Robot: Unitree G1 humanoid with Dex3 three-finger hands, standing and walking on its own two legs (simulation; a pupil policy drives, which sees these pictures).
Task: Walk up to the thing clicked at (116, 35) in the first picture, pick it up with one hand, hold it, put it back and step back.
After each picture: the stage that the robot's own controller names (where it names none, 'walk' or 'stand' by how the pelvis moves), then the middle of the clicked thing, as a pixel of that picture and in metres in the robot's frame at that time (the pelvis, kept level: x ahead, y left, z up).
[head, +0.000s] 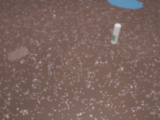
stand; (115, 34) +1.43 -0.41 -0.65
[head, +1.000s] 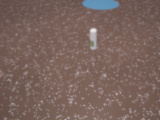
walk; (93, 39) +1.34 -0.02 -0.63
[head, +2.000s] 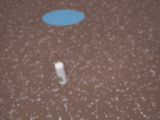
walk; (61, 73) +0.82 +0.24 -0.64
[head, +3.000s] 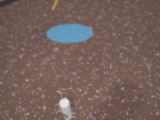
walk; (66, 109) +0.49 +0.17 -0.64
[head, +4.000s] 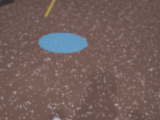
stand; out of the picture +0.38 +0.15 -0.65
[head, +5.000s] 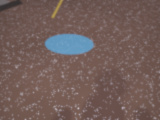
stand; out of the picture +0.36 +0.14 -0.65
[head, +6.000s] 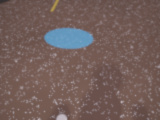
stand; out of the picture +0.38 +0.14 -0.65
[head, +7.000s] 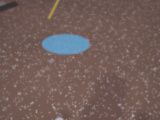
stand; out of the picture +0.39 +0.16 -0.66
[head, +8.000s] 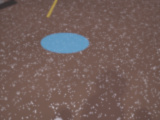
stand; out of the picture +0.38 +0.16 -0.66
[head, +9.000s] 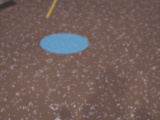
stand; out of the picture +0.38 +0.17 -0.66
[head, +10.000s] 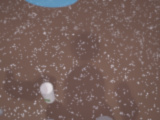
go down; (48, 93) +0.41 +0.16 -0.52
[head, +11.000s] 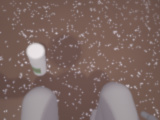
go down; (38, 61) +0.47 +0.17 -0.28
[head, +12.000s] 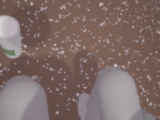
close in; (10, 41) +0.47 +0.19 -0.21
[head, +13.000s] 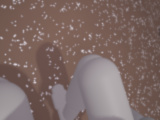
close; out of the picture +0.47 +0.22 -0.17
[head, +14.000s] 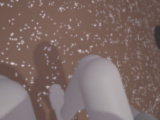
lift; out of the picture +0.46 +0.23 -0.17
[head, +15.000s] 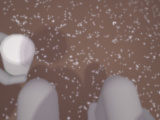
lift; (17, 64) +0.36 +0.21 -0.06
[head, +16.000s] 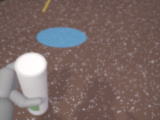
hold; (35, 89) +0.30 +0.15 +0.07
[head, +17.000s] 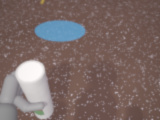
hold; (38, 94) +0.29 +0.15 +0.02
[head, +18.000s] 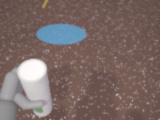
hold; (38, 92) +0.30 +0.15 +0.03
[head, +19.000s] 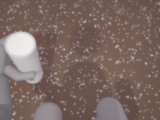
crouch; (28, 63) +0.39 +0.16 -0.04
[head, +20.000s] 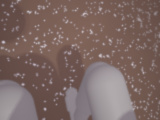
lower; out of the picture +0.46 +0.20 -0.14
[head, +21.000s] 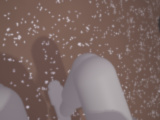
lower; out of the picture +0.47 +0.24 -0.18
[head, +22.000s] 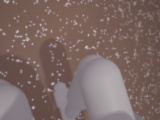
lower; out of the picture +0.45 +0.22 -0.17
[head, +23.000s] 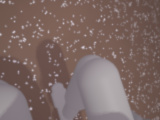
lower; out of the picture +0.45 +0.23 -0.17
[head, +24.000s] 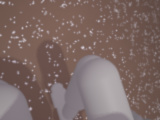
rest; out of the picture +0.44 +0.22 -0.17
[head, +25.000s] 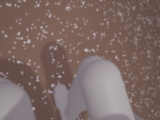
open; out of the picture +0.45 +0.20 -0.18
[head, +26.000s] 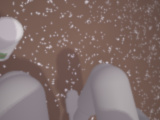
stand; (4, 43) +0.43 +0.19 -0.20
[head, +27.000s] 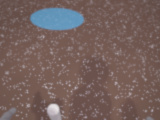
stand; (55, 115) +0.38 +0.14 -0.55
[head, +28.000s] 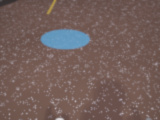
stand; out of the picture +0.38 +0.14 -0.60
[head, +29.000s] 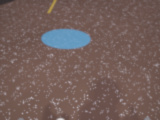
stand; out of the picture +0.37 +0.13 -0.60
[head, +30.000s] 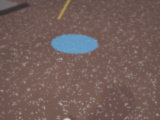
stand; out of the picture +0.40 +0.12 -0.65
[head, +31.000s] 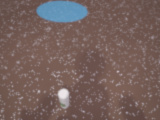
walk; (64, 99) +0.45 +0.10 -0.63
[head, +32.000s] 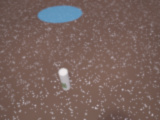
walk; (64, 79) +0.70 +0.19 -0.64
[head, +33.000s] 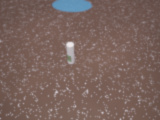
stand; (70, 53) +1.04 +0.14 -0.63
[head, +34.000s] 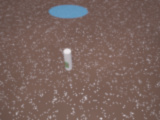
stand; (68, 60) +1.02 +0.14 -0.66
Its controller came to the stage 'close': yes
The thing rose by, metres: 0.69
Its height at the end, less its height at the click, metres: +0.00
